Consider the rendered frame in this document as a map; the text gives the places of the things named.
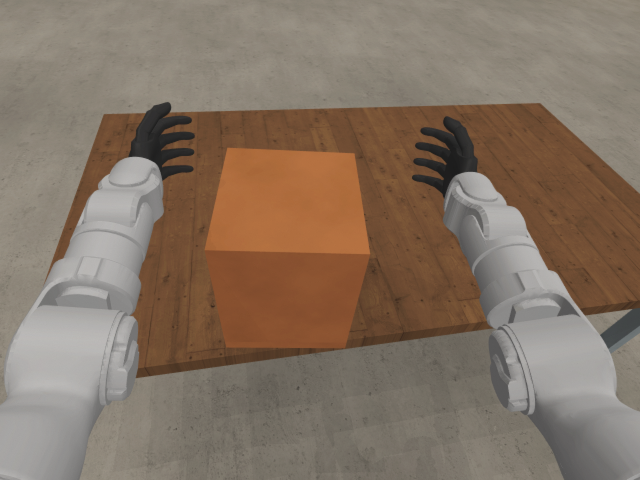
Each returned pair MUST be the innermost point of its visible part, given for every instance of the carton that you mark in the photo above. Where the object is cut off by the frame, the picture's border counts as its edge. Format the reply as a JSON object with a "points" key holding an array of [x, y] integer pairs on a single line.
{"points": [[287, 248]]}

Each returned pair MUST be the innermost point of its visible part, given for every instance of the robot right hand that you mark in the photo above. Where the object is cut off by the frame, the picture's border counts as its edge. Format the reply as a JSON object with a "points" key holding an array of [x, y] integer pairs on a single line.
{"points": [[459, 158]]}

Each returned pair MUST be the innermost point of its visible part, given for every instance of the robot left hand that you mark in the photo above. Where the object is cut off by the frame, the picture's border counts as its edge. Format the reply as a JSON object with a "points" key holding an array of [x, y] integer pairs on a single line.
{"points": [[149, 139]]}

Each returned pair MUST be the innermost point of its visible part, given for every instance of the robot left upper arm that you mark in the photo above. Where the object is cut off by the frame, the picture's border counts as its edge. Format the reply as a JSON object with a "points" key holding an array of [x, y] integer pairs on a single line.
{"points": [[68, 363]]}

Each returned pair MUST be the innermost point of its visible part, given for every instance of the table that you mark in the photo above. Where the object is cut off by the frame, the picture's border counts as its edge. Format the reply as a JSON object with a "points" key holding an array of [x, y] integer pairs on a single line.
{"points": [[583, 217]]}

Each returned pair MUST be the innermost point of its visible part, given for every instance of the robot right upper arm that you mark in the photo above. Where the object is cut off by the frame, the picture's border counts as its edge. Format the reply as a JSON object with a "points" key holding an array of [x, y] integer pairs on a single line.
{"points": [[555, 371]]}

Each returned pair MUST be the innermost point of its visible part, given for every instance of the robot right forearm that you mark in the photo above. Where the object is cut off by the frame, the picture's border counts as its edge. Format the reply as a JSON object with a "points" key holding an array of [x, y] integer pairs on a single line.
{"points": [[514, 281]]}

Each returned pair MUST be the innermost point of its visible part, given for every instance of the robot left forearm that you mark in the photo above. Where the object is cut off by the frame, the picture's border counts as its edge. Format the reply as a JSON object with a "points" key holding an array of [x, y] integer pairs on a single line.
{"points": [[102, 264]]}

